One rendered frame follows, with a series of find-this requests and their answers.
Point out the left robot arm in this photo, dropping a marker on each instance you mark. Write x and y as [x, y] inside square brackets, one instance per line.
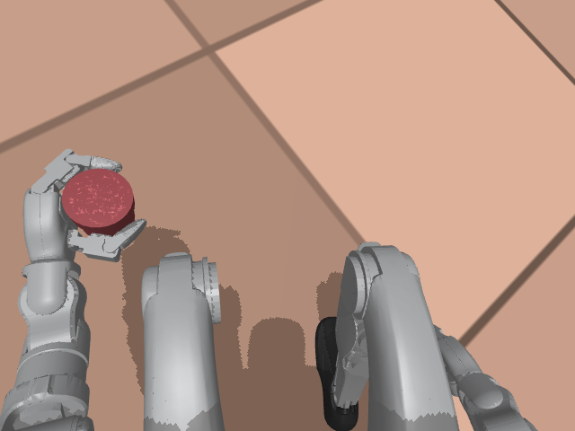
[50, 392]

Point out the right robot arm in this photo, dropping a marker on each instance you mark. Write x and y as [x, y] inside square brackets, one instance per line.
[489, 406]

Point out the left robot hand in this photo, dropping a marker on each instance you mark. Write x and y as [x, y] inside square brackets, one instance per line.
[49, 232]

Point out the right robot hand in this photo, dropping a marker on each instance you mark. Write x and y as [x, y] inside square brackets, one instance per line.
[457, 360]

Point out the right robot foot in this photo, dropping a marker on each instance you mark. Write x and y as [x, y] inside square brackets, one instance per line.
[326, 352]

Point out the cup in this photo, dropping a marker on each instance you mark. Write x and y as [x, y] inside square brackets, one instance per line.
[99, 201]

